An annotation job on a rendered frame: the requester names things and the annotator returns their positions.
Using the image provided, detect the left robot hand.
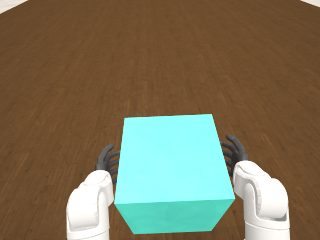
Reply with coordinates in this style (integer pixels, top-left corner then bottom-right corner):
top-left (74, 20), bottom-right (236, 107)
top-left (94, 143), bottom-right (121, 185)

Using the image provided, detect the robot left forearm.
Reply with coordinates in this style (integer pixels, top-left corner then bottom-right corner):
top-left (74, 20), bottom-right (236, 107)
top-left (66, 170), bottom-right (114, 240)

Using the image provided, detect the robot right forearm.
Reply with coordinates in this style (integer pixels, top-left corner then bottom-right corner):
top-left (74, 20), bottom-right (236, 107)
top-left (232, 160), bottom-right (290, 240)

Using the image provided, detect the carton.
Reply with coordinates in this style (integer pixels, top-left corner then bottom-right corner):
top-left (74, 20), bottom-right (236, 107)
top-left (114, 114), bottom-right (235, 234)

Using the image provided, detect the right robot hand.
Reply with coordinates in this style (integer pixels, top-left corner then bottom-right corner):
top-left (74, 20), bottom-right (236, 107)
top-left (219, 134), bottom-right (249, 178)

